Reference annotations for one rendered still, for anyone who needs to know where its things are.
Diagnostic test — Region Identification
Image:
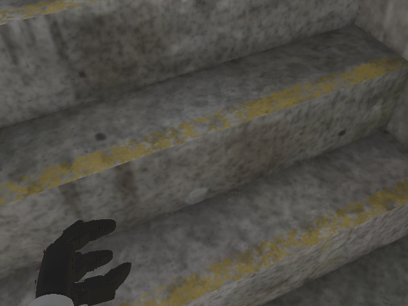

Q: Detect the robot left hand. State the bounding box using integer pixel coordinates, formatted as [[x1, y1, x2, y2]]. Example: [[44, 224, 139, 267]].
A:
[[35, 219, 131, 306]]

